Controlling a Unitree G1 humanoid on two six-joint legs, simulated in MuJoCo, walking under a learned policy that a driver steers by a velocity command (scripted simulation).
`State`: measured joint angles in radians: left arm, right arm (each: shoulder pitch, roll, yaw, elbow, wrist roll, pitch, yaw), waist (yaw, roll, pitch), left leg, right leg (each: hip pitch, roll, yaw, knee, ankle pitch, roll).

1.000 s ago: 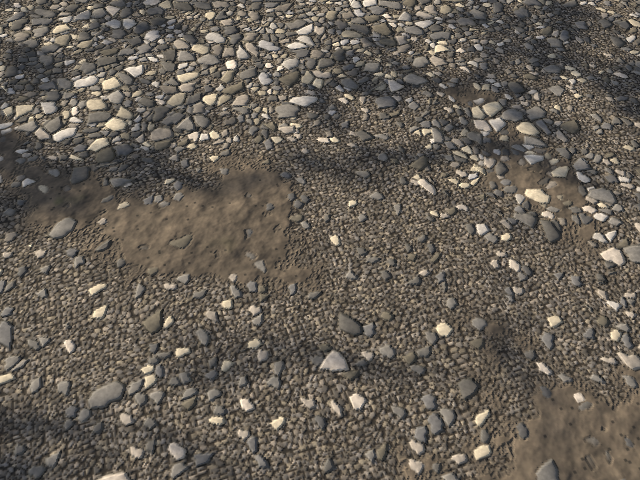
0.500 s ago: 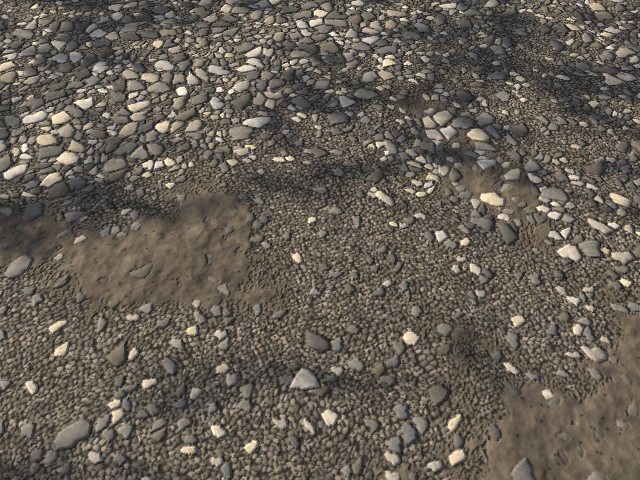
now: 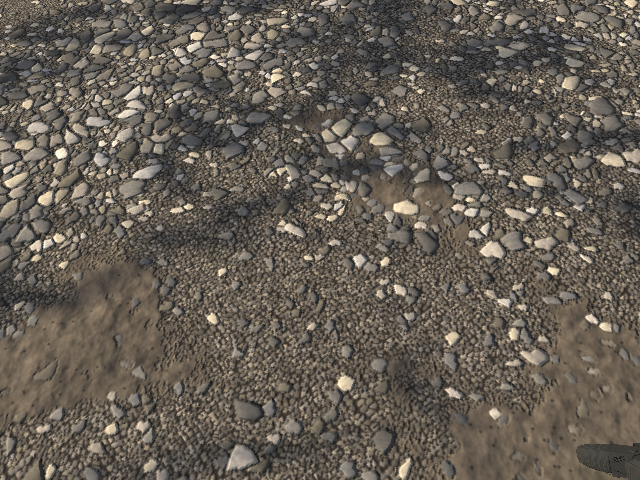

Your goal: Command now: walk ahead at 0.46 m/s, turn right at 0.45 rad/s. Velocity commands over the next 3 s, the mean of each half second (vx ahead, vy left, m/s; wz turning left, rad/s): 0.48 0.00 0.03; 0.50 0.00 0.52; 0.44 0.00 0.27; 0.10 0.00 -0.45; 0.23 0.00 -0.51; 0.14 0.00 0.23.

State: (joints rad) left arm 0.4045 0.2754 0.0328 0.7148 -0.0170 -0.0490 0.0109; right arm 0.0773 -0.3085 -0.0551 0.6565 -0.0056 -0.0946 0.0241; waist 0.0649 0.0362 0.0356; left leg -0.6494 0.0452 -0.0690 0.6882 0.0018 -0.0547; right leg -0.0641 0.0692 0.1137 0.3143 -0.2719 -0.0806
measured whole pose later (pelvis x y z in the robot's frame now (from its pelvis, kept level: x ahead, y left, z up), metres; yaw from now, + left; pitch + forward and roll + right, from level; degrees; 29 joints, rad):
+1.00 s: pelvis +0.56 +0.02 -0.01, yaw +21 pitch +1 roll -2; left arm 0.34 0.30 0.07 0.81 0.00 -0.09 0.00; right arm 0.12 -0.31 -0.06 0.63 0.02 -0.02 0.04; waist 0.10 0.05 0.05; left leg -0.67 0.09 -0.04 0.78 -0.04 0.00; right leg 0.01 0.02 -0.17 0.24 -0.27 -0.01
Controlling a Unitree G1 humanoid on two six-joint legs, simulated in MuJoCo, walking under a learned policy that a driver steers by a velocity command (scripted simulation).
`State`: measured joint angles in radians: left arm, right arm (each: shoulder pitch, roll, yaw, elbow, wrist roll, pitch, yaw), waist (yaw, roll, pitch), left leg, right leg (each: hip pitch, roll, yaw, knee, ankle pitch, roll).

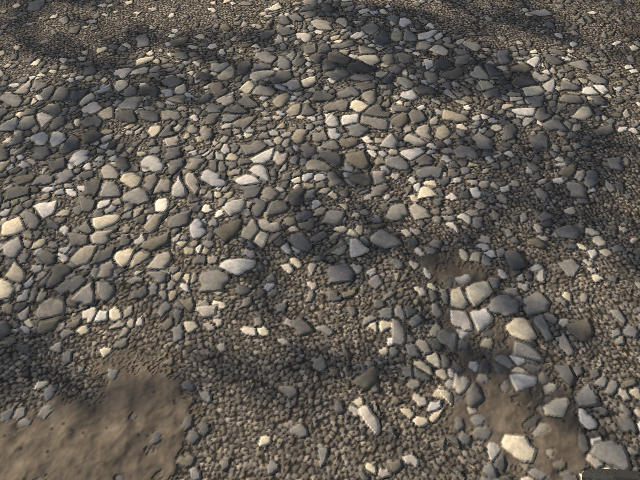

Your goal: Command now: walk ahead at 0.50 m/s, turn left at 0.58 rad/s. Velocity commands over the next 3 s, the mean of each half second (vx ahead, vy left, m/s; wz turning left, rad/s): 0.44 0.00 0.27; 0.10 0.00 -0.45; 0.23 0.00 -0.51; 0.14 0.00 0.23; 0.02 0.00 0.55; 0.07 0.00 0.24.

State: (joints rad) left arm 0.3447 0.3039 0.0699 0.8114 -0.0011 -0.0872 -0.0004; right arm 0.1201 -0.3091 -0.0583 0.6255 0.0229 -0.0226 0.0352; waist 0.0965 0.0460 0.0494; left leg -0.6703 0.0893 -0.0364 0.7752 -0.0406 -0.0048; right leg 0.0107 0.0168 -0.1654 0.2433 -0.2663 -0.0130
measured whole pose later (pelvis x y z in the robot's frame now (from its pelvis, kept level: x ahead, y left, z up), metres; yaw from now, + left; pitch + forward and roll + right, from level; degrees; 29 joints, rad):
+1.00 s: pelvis +0.41 +0.06 -0.01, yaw -10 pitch +3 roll +1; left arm 0.18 0.31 0.07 0.62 0.00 0.04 0.02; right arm 0.14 -0.29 -0.05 0.73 0.00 0.01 -0.03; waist 0.03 0.00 0.04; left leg -0.46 -0.02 -0.13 0.75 -0.34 -0.08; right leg -0.41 0.12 0.17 0.48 -0.10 -0.04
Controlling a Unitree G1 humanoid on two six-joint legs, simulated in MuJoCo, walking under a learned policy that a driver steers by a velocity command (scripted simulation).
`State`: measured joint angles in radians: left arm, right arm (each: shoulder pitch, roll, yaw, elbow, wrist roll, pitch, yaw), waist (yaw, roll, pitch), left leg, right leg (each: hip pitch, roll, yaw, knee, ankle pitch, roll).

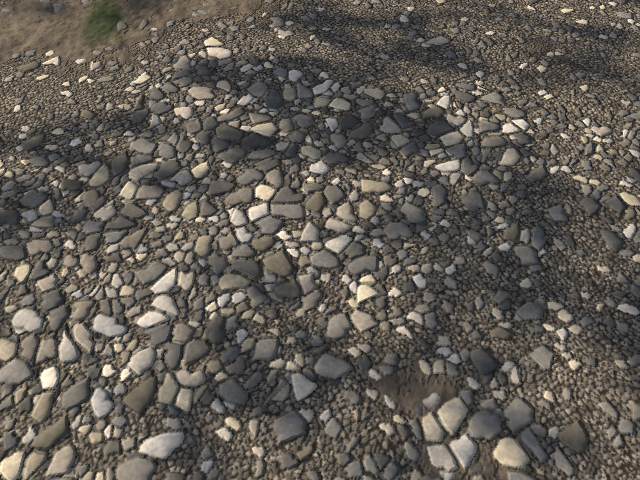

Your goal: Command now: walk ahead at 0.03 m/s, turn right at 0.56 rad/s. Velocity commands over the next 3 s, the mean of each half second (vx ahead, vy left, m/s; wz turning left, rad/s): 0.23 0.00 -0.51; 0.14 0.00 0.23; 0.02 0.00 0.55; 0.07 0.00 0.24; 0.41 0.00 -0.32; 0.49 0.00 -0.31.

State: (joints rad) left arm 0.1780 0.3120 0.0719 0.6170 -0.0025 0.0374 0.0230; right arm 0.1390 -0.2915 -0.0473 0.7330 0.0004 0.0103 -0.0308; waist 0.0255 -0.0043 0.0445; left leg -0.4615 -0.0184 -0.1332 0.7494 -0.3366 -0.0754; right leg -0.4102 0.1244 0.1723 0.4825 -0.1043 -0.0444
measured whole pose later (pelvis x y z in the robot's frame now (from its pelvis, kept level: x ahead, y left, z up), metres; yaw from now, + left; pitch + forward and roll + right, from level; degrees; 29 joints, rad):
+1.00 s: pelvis +0.18 -0.05 +0.00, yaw -5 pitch +1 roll -2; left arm 0.18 0.30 0.08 0.74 -0.02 0.00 0.02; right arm 0.14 -0.29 -0.07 0.65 0.01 0.04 0.03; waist 0.02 0.00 0.06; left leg -0.42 0.04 0.04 0.62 -0.21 0.01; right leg -0.13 -0.04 -0.22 0.48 -0.36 0.00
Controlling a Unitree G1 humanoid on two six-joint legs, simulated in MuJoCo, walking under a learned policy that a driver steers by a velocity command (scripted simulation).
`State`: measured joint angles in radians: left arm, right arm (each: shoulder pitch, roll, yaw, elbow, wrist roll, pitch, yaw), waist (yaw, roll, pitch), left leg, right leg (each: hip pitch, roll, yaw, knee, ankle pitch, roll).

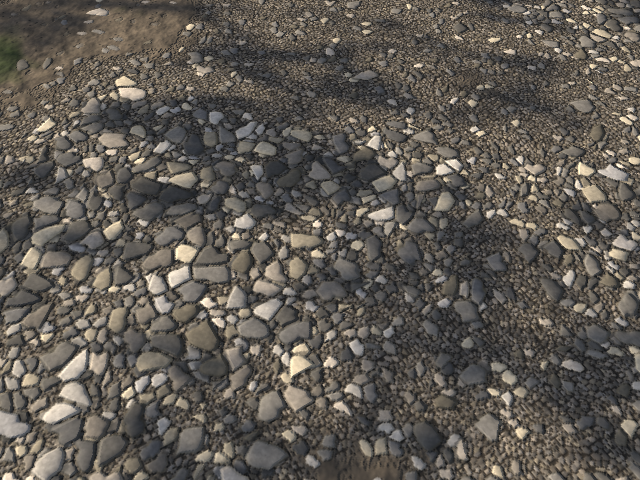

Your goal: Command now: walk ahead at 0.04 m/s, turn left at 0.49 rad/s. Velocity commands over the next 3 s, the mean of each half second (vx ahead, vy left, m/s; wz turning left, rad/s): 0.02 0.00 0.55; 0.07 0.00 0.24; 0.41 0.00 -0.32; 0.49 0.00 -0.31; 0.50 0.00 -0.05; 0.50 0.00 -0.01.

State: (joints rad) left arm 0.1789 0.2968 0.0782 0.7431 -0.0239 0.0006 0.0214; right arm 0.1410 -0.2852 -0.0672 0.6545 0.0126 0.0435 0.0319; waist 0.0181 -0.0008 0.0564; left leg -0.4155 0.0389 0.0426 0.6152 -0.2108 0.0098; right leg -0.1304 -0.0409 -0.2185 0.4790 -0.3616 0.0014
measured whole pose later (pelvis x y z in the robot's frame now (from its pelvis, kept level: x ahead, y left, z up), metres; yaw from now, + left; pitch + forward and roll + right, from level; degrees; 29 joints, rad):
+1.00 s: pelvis +0.05 +0.01 +0.01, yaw +24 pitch +1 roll +0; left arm 0.21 0.30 0.06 0.79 -0.02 -0.03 -0.01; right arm 0.28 -0.25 -0.04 0.69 0.00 -0.01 -0.02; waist -0.01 -0.03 0.00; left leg -0.15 -0.01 -0.06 0.41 -0.27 0.03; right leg -0.38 -0.02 -0.03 0.86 -0.45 0.00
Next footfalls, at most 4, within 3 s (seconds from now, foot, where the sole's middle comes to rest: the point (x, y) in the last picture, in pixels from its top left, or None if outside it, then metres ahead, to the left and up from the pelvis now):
0.02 left None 0.10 0.11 -0.77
0.46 right None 0.12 -0.12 -0.77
0.82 left None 0.01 0.12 -0.77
1.22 right None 0.23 -0.06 -0.77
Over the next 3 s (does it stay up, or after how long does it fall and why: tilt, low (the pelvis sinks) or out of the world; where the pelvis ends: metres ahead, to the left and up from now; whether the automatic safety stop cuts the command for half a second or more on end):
stays up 1.07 0.11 0.02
